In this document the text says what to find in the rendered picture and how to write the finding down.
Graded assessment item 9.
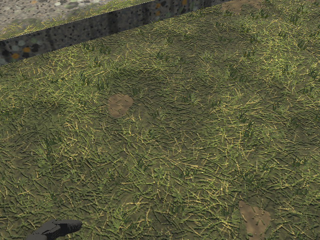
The left robot hand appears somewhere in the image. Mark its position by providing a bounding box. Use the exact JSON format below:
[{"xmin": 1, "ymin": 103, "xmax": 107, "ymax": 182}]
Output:
[{"xmin": 23, "ymin": 219, "xmax": 82, "ymax": 240}]

